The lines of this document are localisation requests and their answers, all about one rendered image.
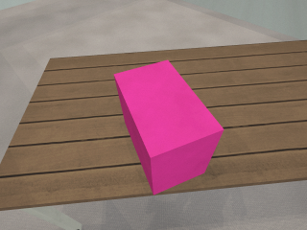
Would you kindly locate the table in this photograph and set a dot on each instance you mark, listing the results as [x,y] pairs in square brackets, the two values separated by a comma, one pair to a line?
[72,144]

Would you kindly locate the carton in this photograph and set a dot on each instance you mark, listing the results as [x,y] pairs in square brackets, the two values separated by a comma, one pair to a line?
[173,132]

